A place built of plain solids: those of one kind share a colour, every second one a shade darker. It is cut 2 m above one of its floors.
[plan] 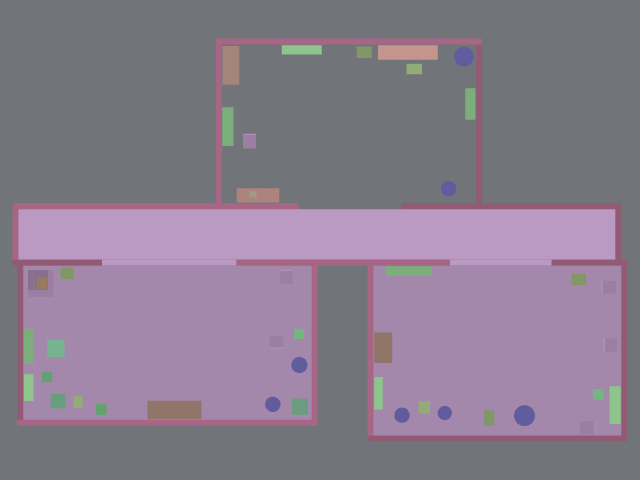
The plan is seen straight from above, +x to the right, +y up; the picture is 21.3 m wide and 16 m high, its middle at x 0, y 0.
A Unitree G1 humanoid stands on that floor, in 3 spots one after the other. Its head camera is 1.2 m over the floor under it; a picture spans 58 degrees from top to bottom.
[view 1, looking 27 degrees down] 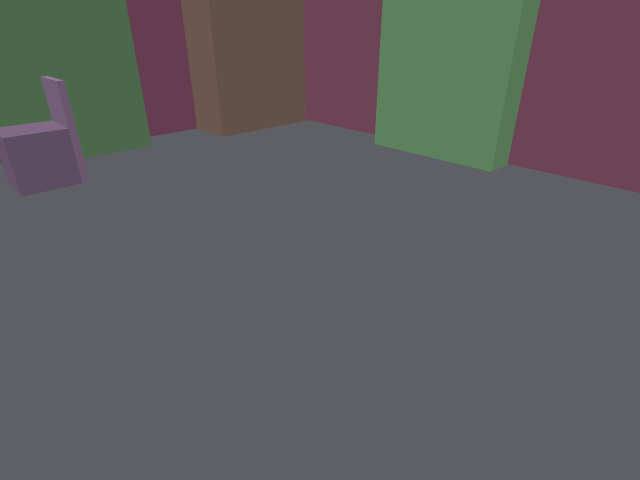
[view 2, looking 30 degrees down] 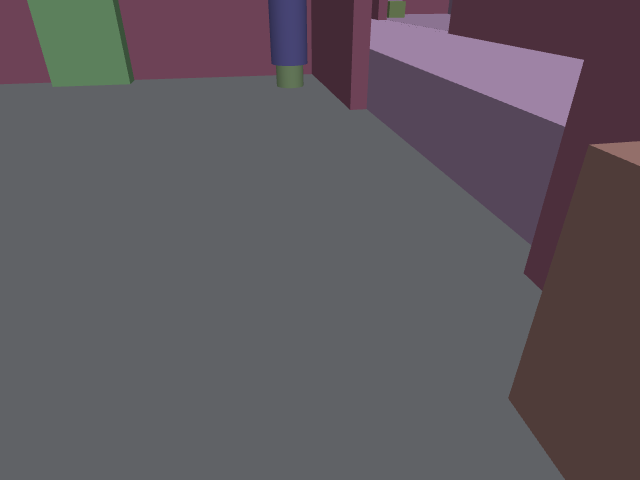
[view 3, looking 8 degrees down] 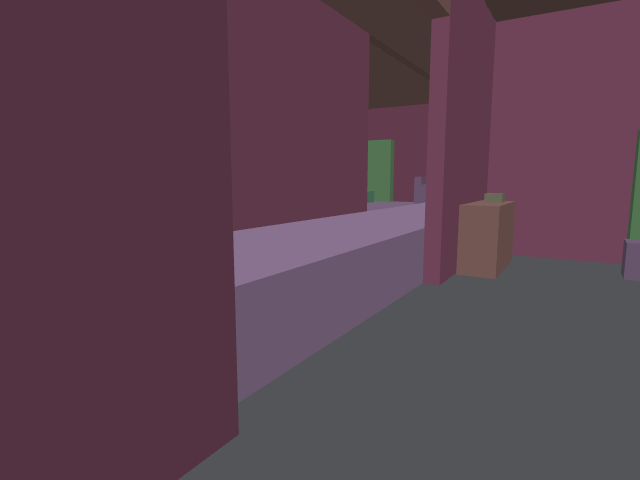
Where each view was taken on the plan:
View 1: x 1.65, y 2.54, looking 136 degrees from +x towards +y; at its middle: ground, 2.64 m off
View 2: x -2.23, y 2.54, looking -11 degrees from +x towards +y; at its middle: ground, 2.40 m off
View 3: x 4.13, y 2.54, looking -149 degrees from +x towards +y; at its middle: floor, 3.99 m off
